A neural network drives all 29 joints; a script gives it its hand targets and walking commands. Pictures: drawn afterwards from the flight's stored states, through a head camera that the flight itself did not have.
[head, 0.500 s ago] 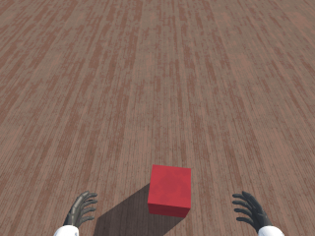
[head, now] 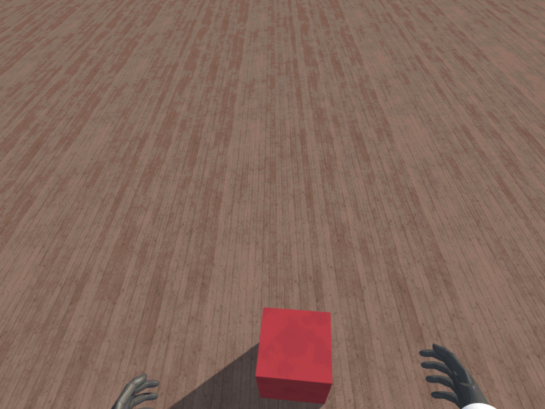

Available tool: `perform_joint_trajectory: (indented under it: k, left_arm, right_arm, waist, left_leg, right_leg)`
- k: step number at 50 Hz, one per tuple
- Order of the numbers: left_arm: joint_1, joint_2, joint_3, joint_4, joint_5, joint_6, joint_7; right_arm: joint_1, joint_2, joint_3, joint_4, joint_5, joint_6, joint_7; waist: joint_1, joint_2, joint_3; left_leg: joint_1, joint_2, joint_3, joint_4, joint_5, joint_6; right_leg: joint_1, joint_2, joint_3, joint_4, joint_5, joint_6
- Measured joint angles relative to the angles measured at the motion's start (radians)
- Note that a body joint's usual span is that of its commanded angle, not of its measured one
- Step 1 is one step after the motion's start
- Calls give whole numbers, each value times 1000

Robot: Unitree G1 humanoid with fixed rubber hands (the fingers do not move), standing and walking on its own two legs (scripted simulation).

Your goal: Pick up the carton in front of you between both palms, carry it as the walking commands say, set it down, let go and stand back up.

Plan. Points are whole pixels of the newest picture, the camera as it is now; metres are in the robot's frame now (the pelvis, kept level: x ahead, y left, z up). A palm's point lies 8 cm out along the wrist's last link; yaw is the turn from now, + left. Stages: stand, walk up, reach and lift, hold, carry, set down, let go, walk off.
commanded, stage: stand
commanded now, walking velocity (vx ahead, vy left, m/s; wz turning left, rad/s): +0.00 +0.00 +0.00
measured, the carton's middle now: (294, 356) +0.40 -0.03 -0.65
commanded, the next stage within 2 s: none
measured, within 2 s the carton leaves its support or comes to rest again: neither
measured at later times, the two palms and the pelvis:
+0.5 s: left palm out of the picture +0.14 +0.23 -0.12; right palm out of the picture +0.08 -0.28 -0.12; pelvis +0.04 -0.01 -0.01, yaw -4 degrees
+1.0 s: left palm out of the picture +0.11 +0.24 -0.12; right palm out of the picture +0.00 -0.27 -0.14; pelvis +0.02 -0.01 -0.01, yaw -7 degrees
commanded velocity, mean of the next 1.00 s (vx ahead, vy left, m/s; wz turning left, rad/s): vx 0.00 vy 0.00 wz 0.00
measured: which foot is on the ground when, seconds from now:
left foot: down 0.00-1.00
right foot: down 0.00-1.00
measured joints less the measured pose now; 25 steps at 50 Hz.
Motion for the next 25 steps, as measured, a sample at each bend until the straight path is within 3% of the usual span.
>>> perform_joint_trajectory:
  k: [7,25]
  left_arm:
    - [51,25,6,120,-12,-64,0]
    - [33,11,-18,162,-24,-29,24]
  right_arm:
    - [56,-29,0,123,16,-82,-14]
    - [116,-14,36,192,38,-45,-39]
  waist:
    - [-4,4,-52]
    - [-21,-16,-76]
  left_leg:
    - [-51,16,22,39,-43,-7]
    - [-46,33,74,94,-113,-17]
  right_leg:
    - [-68,18,18,54,-39,-13]
    - [-108,40,56,164,-118,-26]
